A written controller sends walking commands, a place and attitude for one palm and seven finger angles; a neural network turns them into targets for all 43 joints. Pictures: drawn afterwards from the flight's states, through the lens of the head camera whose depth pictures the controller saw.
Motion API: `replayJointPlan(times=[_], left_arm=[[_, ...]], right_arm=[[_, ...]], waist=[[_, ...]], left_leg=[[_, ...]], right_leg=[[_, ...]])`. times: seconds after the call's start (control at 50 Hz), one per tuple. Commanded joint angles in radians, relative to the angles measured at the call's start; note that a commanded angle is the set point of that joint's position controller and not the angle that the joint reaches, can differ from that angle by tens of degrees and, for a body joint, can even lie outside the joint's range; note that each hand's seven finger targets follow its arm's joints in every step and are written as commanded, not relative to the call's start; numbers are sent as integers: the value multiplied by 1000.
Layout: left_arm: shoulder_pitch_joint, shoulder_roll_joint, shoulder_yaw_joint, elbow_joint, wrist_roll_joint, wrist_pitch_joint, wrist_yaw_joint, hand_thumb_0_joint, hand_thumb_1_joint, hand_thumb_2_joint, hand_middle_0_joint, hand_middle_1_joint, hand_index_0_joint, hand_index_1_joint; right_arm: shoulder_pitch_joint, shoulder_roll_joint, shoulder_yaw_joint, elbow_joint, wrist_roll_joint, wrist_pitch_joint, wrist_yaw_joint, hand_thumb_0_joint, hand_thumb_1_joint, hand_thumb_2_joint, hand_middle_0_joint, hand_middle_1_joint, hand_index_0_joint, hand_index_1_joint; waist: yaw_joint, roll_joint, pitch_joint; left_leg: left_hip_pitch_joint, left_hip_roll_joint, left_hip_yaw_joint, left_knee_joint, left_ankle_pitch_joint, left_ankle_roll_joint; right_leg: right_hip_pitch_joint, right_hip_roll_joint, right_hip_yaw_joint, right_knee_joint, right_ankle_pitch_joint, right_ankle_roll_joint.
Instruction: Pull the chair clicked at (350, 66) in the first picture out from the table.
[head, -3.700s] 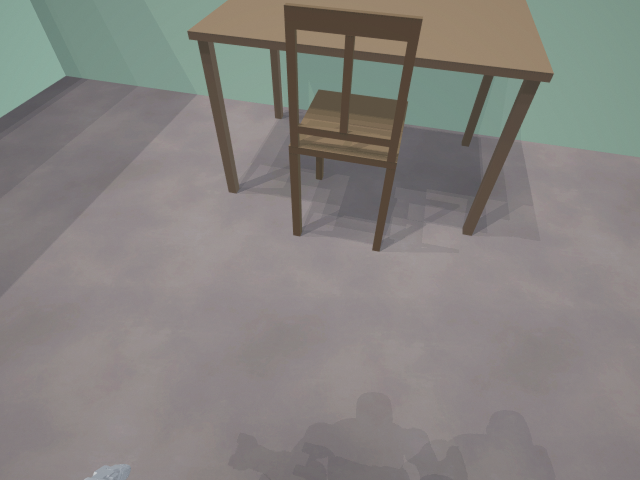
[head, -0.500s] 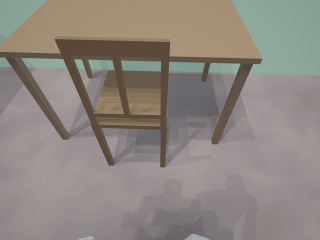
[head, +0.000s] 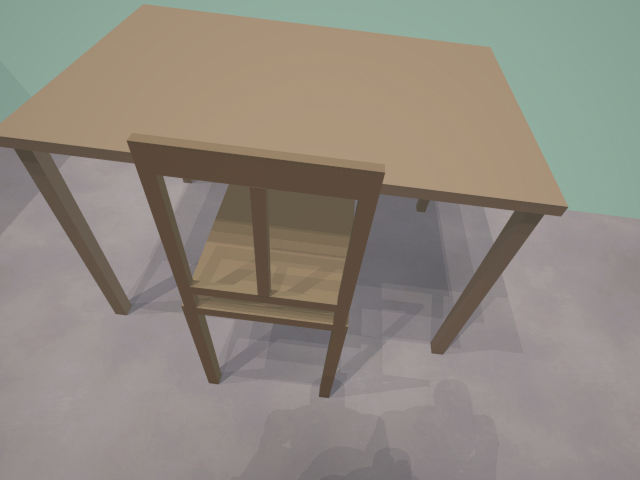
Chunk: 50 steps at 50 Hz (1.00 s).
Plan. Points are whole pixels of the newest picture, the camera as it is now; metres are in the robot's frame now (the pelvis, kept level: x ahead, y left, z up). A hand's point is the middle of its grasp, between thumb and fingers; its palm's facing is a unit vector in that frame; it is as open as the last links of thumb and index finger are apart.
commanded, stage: come to a stop and stand still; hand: left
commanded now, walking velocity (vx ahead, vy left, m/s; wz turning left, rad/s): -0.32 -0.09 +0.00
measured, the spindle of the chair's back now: (262, 246) +0.51 +0.14 -0.07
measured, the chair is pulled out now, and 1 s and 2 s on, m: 0.00 0.00 0.00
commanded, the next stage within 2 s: look again from close up in 1.02 s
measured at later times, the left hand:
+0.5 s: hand out of the picture +0.08 +0.18 -0.18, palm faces +0.07 -0.97 -0.22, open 7.3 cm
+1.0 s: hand out of the picture -0.02 +0.22 -0.17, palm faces +0.04 -0.98 -0.21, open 7.4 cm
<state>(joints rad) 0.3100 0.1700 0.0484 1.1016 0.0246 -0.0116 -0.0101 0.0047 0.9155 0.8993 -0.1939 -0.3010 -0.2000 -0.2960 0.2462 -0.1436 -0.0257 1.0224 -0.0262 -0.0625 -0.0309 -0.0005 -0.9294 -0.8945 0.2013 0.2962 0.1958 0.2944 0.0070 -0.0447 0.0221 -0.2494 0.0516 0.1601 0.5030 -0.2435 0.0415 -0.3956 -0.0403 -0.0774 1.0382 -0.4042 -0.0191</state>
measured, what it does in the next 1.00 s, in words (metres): steps on the spot: right foot, then left foot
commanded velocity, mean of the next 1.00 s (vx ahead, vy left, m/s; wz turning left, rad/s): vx -0.07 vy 0.02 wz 0.00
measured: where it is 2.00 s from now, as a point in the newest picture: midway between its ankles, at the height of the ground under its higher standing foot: outside the picture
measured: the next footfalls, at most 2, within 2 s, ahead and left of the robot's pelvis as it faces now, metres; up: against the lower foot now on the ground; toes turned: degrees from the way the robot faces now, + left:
right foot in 0.18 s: +0.08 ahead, -0.10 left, +0.00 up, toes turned -3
left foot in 0.52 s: +0.06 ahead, +0.11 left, +0.00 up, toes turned +3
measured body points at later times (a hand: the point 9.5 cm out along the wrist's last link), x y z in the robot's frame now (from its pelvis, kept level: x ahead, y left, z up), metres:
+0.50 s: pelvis +0.02 +0.00 -0.01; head +0.05 +0.00 +0.44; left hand +0.08 +0.23 -0.16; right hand +0.09 -0.24 -0.16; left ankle -0.01 +0.10 -0.73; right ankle +0.07 -0.14 -0.74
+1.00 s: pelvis -0.02 +0.04 +0.00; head -0.02 +0.03 +0.45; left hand -0.02 +0.27 -0.15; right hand +0.01 -0.19 -0.16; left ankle +0.00 +0.10 -0.74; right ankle +0.04 -0.10 -0.74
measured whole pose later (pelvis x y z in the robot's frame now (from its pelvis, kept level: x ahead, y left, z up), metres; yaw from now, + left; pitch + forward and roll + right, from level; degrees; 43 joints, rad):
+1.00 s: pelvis -0.02 +0.04 +0.00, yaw +1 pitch -2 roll +0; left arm 0.34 0.16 0.00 1.00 0.02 0.02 0.02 0.00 0.91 0.90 -0.19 -0.30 -0.20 -0.30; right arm 0.30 -0.20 -0.01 0.97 -0.02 0.01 -0.01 0.00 -0.92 -0.89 0.20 0.30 0.20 0.29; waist 0.01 0.02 0.02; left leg -0.21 -0.06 0.13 0.46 -0.23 0.09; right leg -0.29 -0.06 0.00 0.49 -0.18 0.01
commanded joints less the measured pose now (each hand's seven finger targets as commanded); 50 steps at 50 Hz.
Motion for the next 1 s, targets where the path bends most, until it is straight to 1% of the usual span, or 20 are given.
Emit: replayJointPlan(times=[0.0, 0.08, 0.14, 0.18, 0.2, 0.22, 0.24, 0.28, 0.34, 0.44, 0.46, 0.48, 0.5, 0.52, 0.56, 0.64, 0.7, 0.74, 0.82, 0.98], left_arm=[[48, -6, -12, -39, -14, 1, 22, 0, 900, 900, -200, -300, -200, -300], [39, 24, -15, -38, -13, 16, 40, 0, 900, 900, -200, -300, -200, -300], [66, 90, 1, -40, -3, 12, 47, 0, 900, 900, -200, -300, -200, -300], [38, 151, 11, -54, -1, 10, 49, 0, 900, 900, -200, -300, -200, -300], [34, 176, 19, -54, -2, 8, 52, 0, 900, 900, -200, -300, -200, -300], [37, 177, 21, -55, -4, 7, 55, 0, 900, 900, -200, -300, -200, -300], [26, 166, 22, -58, -2, 11, 60, 0, 900, 900, -200, -300, -200, -300], [-17, 155, 27, -78, 2, 18, 67, 0, 900, 900, -200, -300, -200, -300], [-57, 170, 39, -109, 9, 25, 68, 0, 900, 900, -200, -300, -200, -300], [-101, 182, 45, -131, 5, 34, 60, 0, 900, 900, -200, -300, -200, -300], [-82, 195, 27, -144, 0, 12, 102, 0, 900, 900, -200, -300, -200, -300], [-75, 169, 15, -164, -18, 22, 100, 0, 900, 900, -200, -300, -200, -300], [-25, 118, 3, -182, -18, 40, 89, 0, 900, 900, -200, -300, -200, -300], [-52, 108, -4, -199, -9, 52, 78, 0, 900, 900, -200, -300, -200, -300], [-82, 103, -5, -216, -1, 68, 56, 0, 900, 900, -200, -300, -200, -300], [-14, 92, -11, -215, -2, 38, 37, 0, 900, 900, -200, -300, -200, -300], [-26, 130, -19, -222, 0, 21, 37, 0, 900, 900, -200, -300, -200, -300], [-49, 132, -16, -227, -1, 16, 38, 0, 900, 900, -200, -300, -200, -300], [-2, 104, -21, -212, 0, 18, 39, 0, 900, 900, -200, -300, -200, -300], [48, 90, -32, -140, -1, 7, 39, 0, 900, 900, -200, -300, -200, -300]], right_arm=[[36, -109, -2, 3, 6, -7, -16, 0, -900, -900, 200, 300, 200, 300], [28, -135, -16, 39, 14, 29, -17, 0, -900, -900, 200, 300, 200, 300], [23, -118, -32, 36, 19, 49, -14, 0, -900, -900, 200, 300, 200, 300], [59, -86, -38, 30, 23, 65, -3, 0, -900, -900, 200, 300, 200, 300], [74, -63, -40, 31, 25, 81, -4, 0, -900, -900, 200, 300, 200, 300], [57, -60, -42, 23, 24, 90, -5, 0, -900, -900, 200, 300, 200, 300], [36, -66, -46, 14, 23, 97, -8, 0, -900, -900, 200, 300, 200, 300], [23, -65, -49, 7, 27, 102, -10, 0, -900, -900, 200, 300, 200, 300], [-4, -64, -49, -9, 24, 106, -3, 0, -900, -900, 200, 300, 200, 300], [55, -59, -39, -11, 20, 92, 4, 0, -900, -900, 200, 300, 200, 300], [81, -147, -52, -75, 30, 63, 9, 0, -900, -900, 200, 300, 200, 300], [17, -147, -41, -109, 27, 60, 12, 0, -900, -900, 200, 300, 200, 300], [13, -176, -45, -149, 8, 58, 7, 0, -900, -900, 200, 300, 200, 300], [-31, -183, -44, -174, -1, 68, 5, 0, -900, -900, 200, 300, 200, 300], [-60, -194, -42, -202, -2, 73, 2, 0, -900, -900, 200, 300, 200, 300], [-65, -184, -30, -218, 1, 69, 9, 0, -900, -900, 200, 300, 200, 300], [-12, -153, -18, -207, 11, 61, 13, 0, -900, -900, 200, 300, 200, 300], [22, -170, -23, -186, 7, 64, 15, 0, -900, -900, 200, 300, 200, 300], [28, -171, -20, -160, 5, 50, 16, 0, -900, -900, 200, 300, 200, 300], [53, -158, -2, -86, 11, 42, 14, 0, -900, -900, 200, 300, 200, 300]], waist=[[18, 113, -14], [6, 164, -27], [20, 95, -26], [-7, 21, -32], [-13, -116, -75], [8, -206, -80], [22, -214, -82], [15, -141, -89], [17, -119, -81], [-9, -144, -90], [-59, 8, -262], [-32, 172, -193], [-2, 327, -162], [5, 301, -64], [-2, 257, 87], [21, 112, 65], [-19, 70, 65], [-34, -42, 49], [-14, 60, 40], [-4, 57, 50]], left_leg=[[71, 227, -130, -208, 706, 108], [108, 219, -115, -140, 654, 86], [56, 135, -98, -40, 413, 5], [-18, 37, -65, 50, 124, -41], [-27, 2, -44, 135, -17, -62], [-60, -24, -51, 253, -250, -70], [-99, -24, -97, 365, -332, -66], [-150, -31, -151, 500, -332, -66], [-147, -37, -157, 460, -308, -77], [16, -42, -108, 80, -116, -75], [45, -19, -68, -53, -26, -80], [39, 42, -115, -110, 156, -66], [-19, 169, -262, -87, 314, -4], [-38, 183, -277, -108, 355, 39], [-177, 184, -311, -195, 171, 74], [-121, 127, -274, -142, -18, 64], [-89, 30, -250, -154, -204, 12], [-36, 29, -239, -141, -203, 12], [-74, 75, -289, -258, -251, 19], [-72, 68, -276, -288, -220, 14]], right_leg=[[18, -47, 49, -174, 63, 38], [124, -23, 8, -422, 145, 41], [213, -63, 67, -577, 495, 24], [243, -203, 168, -543, 846, -48], [259, -265, 232, -571, 943, -103], [270, -312, 261, -613, 1055, -153], [274, -332, 275, -626, 1085, -192], [299, -319, 237, -610, 1058, -213], [277, -291, 204, -624, 920, -193], [203, -234, 177, -623, 561, -128], [353, -221, 201, -428, 851, -82], [321, -153, 74, -370, 654, -46], [205, -90, 50, -353, 244, -11], [104, -23, 13, -336, 43, -8], [39, 13, 48, -206, -42, -7], [114, 9, 56, -441, 114, -9], [77, -48, 184, -594, 92, -55], [31, -46, 191, -616, 21, -46], [102, -17, 118, -565, 120, -22], [145, -36, 120, -603, 167, -21]])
